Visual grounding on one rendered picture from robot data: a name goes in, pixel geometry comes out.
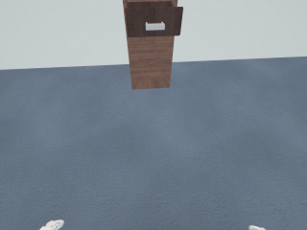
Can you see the drawer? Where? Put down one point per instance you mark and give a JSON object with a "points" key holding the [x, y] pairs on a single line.
{"points": [[153, 12]]}

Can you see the left robot hand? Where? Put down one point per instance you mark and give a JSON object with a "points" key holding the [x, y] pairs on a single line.
{"points": [[53, 225]]}

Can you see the cabinet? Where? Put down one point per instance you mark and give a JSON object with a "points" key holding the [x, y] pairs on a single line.
{"points": [[150, 57]]}

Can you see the handle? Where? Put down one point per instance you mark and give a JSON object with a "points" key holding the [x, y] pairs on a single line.
{"points": [[155, 26]]}

